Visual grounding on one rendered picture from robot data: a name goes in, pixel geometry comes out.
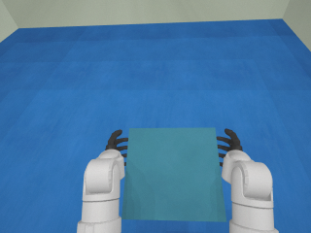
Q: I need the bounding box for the right robot forearm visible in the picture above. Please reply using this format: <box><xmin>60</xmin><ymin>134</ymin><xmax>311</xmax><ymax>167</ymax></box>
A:
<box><xmin>222</xmin><ymin>150</ymin><xmax>279</xmax><ymax>233</ymax></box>

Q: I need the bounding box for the left robot hand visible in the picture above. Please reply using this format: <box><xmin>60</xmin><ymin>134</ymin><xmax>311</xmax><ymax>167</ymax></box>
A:
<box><xmin>105</xmin><ymin>129</ymin><xmax>128</xmax><ymax>166</ymax></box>

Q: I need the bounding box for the left robot forearm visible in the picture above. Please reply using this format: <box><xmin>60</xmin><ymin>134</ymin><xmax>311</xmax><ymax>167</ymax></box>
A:
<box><xmin>77</xmin><ymin>149</ymin><xmax>125</xmax><ymax>233</ymax></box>

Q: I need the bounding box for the right robot hand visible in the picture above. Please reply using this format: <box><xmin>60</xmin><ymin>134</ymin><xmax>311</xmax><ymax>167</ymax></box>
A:
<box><xmin>216</xmin><ymin>128</ymin><xmax>243</xmax><ymax>167</ymax></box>

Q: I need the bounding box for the carton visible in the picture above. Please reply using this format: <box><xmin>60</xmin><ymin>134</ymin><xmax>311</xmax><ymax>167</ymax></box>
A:
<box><xmin>121</xmin><ymin>127</ymin><xmax>226</xmax><ymax>222</ymax></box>

